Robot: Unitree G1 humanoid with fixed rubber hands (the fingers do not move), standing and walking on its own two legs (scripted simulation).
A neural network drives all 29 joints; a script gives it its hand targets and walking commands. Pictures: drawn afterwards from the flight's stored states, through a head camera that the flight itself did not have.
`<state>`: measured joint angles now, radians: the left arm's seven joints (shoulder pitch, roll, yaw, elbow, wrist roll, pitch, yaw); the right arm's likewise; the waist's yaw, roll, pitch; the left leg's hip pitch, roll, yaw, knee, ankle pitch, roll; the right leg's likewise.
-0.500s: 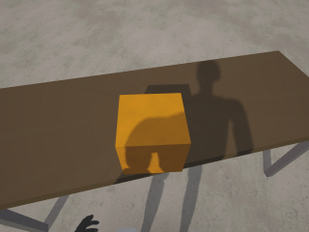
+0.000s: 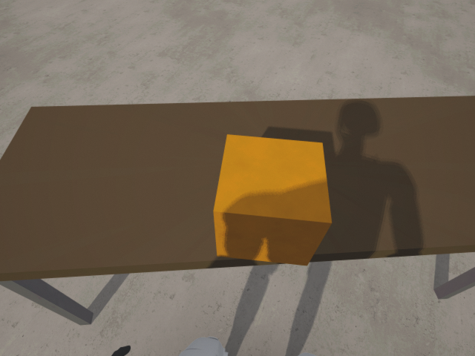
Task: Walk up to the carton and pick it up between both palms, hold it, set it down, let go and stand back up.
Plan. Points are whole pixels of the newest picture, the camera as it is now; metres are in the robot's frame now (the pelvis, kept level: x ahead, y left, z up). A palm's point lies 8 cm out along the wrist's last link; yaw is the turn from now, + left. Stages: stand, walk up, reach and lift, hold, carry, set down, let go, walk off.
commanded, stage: walk up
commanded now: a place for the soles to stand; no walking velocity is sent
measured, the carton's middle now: (267, 201) +0.40 -0.03 -0.03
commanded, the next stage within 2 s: none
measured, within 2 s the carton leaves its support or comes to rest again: neither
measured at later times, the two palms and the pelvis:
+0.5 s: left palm out of the picture +0.04 +0.25 -0.13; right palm out of the picture +0.10 -0.23 -0.11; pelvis +0.01 +0.00 +0.00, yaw +7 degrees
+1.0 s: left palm out of the picture +0.02 +0.28 -0.14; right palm out of the picture +0.10 -0.25 -0.11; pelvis -0.03 +0.00 -0.01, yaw +10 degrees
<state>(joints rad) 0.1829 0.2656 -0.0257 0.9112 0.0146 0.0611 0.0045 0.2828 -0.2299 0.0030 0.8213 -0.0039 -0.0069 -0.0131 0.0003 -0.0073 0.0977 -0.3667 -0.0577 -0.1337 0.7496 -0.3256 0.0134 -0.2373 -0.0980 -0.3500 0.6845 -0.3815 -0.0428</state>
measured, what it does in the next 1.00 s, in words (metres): stands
